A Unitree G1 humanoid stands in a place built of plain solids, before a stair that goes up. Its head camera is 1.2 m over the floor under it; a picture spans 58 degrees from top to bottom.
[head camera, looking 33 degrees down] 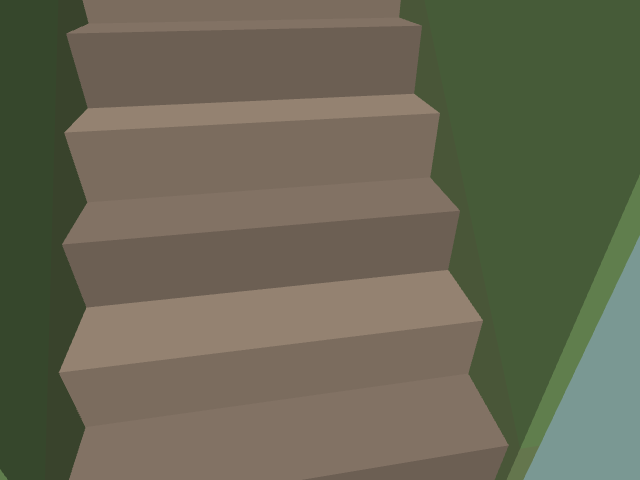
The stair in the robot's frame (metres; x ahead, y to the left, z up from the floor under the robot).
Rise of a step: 0.20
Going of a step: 0.22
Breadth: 1.04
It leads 9 degrees to the left of straight ahead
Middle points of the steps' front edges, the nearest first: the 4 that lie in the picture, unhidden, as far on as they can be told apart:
0.74 0.08 0.41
0.96 0.12 0.62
1.18 0.16 0.82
1.40 0.19 1.03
